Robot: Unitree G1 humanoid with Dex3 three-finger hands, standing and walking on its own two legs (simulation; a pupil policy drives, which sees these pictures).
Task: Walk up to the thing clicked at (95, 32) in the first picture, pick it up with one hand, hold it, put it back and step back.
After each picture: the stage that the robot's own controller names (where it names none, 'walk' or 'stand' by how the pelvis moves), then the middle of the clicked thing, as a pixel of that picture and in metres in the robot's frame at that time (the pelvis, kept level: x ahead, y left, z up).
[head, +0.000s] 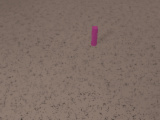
stand; (94, 36) +1.48 -0.13 -0.66
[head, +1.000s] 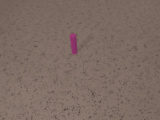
walk; (73, 44) +1.35 +0.19 -0.64
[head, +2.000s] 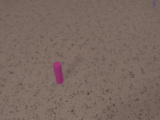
walk; (58, 73) +0.89 +0.27 -0.64
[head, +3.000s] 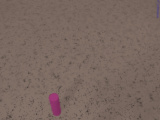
walk; (55, 105) +0.58 +0.20 -0.64
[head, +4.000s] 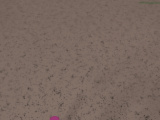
stand; out of the picture +0.42 +0.20 -0.64
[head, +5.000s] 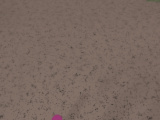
stand; out of the picture +0.41 +0.19 -0.65
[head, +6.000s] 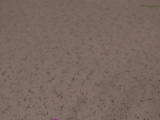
stand; out of the picture +0.42 +0.20 -0.66
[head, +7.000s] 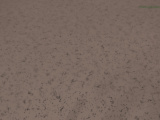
stand; out of the picture +0.41 +0.21 -0.66
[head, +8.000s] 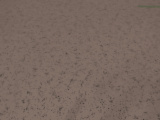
go down; out of the picture +0.41 +0.20 -0.66
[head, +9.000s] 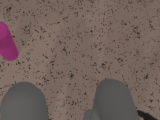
go down; (4, 44) +0.48 +0.27 -0.24
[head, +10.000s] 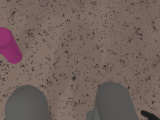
close in; (9, 48) +0.47 +0.28 -0.26
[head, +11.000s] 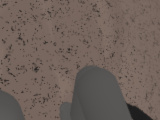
close in; out of the picture +0.44 +0.33 -0.16
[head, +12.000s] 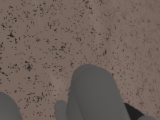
lift; out of the picture +0.43 +0.33 -0.16
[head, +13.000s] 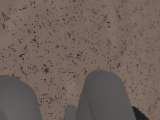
lift; out of the picture +0.36 +0.30 -0.14
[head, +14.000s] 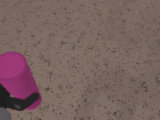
lift; (23, 86) +0.32 +0.19 +0.04
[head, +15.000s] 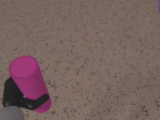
hold; (35, 89) +0.33 +0.16 +0.04
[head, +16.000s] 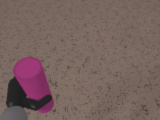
hold; (38, 89) +0.32 +0.16 +0.03
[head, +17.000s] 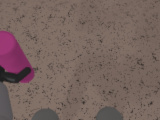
crouch; (15, 62) +0.41 +0.21 -0.03
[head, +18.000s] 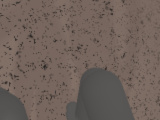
lower; out of the picture +0.43 +0.32 -0.15
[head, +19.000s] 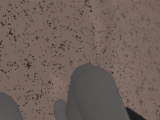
lower; out of the picture +0.43 +0.34 -0.16
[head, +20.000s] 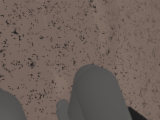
lower; out of the picture +0.42 +0.33 -0.16
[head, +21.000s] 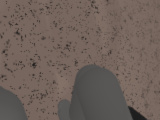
lower; out of the picture +0.41 +0.33 -0.16
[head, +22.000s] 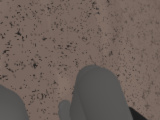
rest; out of the picture +0.41 +0.32 -0.16
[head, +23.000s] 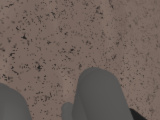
withdraw; out of the picture +0.41 +0.31 -0.17
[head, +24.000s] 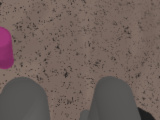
stand; (2, 51) +0.43 +0.27 -0.20
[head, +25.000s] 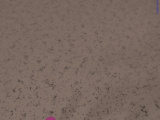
stand; out of the picture +0.38 +0.17 -0.57
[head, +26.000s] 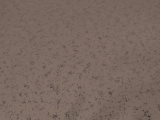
stand; out of the picture +0.39 +0.20 -0.60
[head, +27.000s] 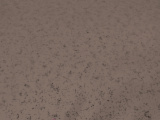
stand; out of the picture +0.39 +0.19 -0.60
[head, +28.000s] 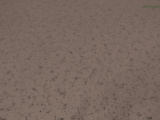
walk; out of the picture +0.41 +0.18 -0.66
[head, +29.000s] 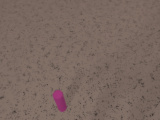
walk; (60, 101) +0.53 +0.20 -0.62
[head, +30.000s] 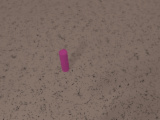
walk; (64, 61) +0.87 +0.17 -0.62
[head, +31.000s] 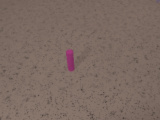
stand; (70, 60) +1.07 +0.17 -0.64
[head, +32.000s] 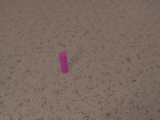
stand; (63, 63) +1.04 +0.19 -0.66
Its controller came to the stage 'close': yes
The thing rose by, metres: 0.68
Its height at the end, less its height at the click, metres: +0.00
